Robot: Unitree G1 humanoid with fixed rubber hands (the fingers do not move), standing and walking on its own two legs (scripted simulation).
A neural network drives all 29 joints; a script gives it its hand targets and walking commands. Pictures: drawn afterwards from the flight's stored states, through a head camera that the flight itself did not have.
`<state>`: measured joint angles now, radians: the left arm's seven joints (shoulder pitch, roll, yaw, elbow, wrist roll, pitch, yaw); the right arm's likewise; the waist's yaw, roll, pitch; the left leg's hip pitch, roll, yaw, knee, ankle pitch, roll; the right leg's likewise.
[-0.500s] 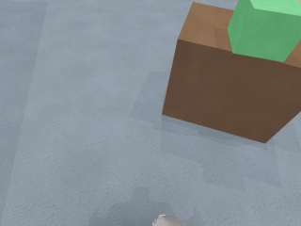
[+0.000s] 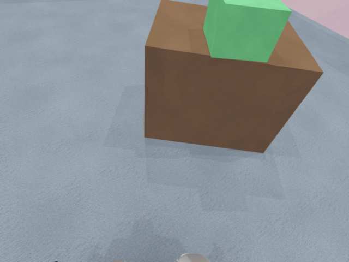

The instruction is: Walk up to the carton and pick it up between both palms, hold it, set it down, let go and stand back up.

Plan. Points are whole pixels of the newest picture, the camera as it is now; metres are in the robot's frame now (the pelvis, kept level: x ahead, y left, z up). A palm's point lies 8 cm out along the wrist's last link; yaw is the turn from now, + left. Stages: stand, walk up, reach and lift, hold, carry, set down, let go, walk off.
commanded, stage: walk up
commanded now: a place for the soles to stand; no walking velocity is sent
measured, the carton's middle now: (240, 21) +1.16 -0.32 +0.08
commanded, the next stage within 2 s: none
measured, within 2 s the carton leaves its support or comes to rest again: neither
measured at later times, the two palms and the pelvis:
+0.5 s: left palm (88, 247) +0.19 +0.20 -0.14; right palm out of the picture +0.12 -0.42 -0.07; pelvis +0.08 -0.08 -0.01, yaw -7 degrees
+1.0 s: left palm (129, 211) +0.28 +0.11 -0.14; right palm out of the picture +0.17 -0.50 -0.08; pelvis +0.16 -0.16 -0.01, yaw -11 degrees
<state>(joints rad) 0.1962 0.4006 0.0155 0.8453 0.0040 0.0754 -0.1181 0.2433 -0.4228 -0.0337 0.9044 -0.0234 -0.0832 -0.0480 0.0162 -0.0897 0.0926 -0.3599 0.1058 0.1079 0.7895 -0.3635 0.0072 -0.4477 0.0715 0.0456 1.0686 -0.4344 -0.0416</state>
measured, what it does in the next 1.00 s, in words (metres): steps to the right: right foot, then left foot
